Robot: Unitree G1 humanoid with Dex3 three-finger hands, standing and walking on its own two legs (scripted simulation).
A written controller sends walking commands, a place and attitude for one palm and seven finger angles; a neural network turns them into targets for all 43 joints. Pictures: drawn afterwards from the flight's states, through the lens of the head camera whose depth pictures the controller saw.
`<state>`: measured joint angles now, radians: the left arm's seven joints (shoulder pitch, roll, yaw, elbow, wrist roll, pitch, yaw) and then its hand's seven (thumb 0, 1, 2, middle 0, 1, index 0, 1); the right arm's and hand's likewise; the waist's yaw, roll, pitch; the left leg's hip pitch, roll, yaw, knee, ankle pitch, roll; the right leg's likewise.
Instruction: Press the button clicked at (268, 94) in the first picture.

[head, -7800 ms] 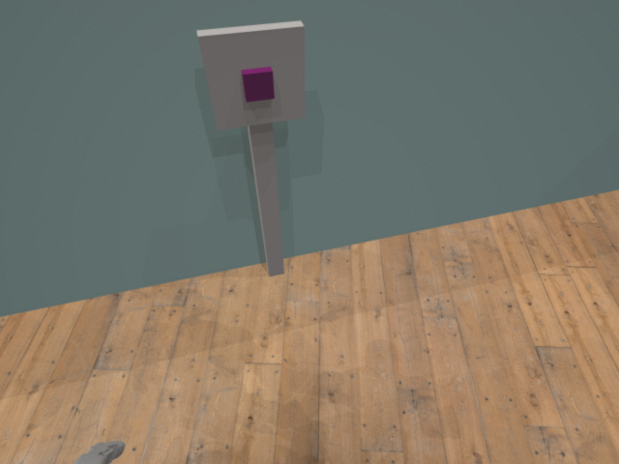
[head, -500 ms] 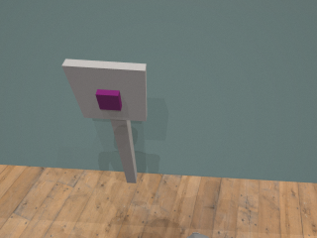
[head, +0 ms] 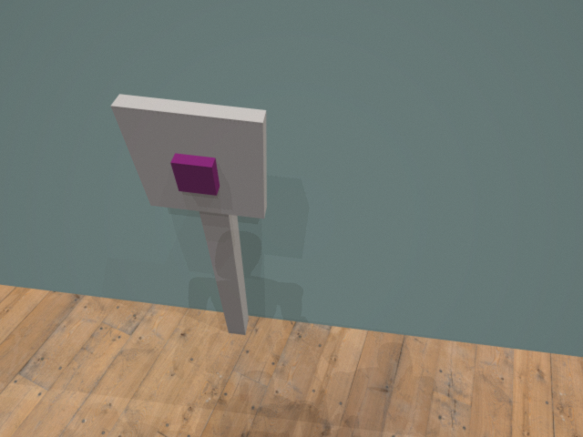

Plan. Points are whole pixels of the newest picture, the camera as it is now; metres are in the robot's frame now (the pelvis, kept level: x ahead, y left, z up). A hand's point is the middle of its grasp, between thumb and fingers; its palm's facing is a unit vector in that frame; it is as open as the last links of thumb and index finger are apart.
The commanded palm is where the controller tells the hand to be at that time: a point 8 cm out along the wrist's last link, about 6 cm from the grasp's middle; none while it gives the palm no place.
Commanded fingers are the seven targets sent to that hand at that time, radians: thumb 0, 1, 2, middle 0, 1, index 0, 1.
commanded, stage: come to a stop and stand still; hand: left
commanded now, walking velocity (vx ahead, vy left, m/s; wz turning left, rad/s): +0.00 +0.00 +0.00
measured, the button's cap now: (197, 173) +0.48 +0.20 +0.06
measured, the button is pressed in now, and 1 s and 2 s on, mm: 0 0 0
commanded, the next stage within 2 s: look again from close up in 0.38 s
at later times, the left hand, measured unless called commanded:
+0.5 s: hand out of the picture +0.01 +0.18 -0.16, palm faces -0.01 -0.97 -0.23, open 7.4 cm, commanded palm none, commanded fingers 0.00 0.90 0.90 -0.20 -0.30 -0.20 -0.30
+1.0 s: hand out of the picture +0.02 +0.16 -0.16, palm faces -0.02 -0.98 -0.19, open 7.4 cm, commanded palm none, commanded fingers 0.00 0.90 0.90 -0.20 -0.30 -0.20 -0.30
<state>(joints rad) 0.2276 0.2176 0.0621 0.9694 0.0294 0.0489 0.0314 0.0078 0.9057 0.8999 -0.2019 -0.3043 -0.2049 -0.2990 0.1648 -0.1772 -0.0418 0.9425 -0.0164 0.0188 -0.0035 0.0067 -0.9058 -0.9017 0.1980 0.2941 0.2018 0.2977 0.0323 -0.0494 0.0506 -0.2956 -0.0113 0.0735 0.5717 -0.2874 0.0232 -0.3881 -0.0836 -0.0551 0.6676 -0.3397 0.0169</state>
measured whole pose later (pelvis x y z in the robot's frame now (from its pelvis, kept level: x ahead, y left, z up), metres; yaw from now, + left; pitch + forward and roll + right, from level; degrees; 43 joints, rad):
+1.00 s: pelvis +0.01 -0.01 +0.01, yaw -2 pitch +0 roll +1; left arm 0.27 0.17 -0.02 1.10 0.01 -0.01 0.03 0.01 0.91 0.90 -0.20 -0.30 -0.20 -0.30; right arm 0.25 -0.16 0.02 1.13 -0.01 -0.01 -0.02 0.01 -0.90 -0.90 0.20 0.29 0.20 0.30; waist 0.00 -0.02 0.03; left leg -0.19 0.01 0.09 0.46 -0.26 0.01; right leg -0.14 0.02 -0.02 0.46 -0.32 -0.04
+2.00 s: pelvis -0.04 +0.00 -0.05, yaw +1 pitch +11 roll -2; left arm 0.46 0.23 0.16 -0.05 -0.28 -0.39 -0.27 0.02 0.90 0.90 -1.23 -1.43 -1.23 -1.43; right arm 0.29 -0.24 -0.01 0.57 0.03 -0.18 -0.06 0.02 -0.90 -0.90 0.20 0.30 0.21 0.30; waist -0.02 0.03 -0.11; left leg -0.80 0.03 0.02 1.02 -0.43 0.03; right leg -0.70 0.02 -0.09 0.99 -0.49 -0.03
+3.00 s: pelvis -0.02 +0.00 -0.02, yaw +1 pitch +7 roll -2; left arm 0.33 0.27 0.23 -0.01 -0.31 -0.25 -0.32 0.02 0.90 0.90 -1.30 -1.50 -1.30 -1.50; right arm 0.26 -0.26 0.03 0.56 0.04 -0.20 -0.06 0.02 -0.90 -0.90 0.20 0.29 0.21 0.30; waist 0.00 0.04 -0.08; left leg -0.57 0.01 0.02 0.83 -0.37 0.03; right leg -0.47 0.01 -0.09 0.79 -0.43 -0.03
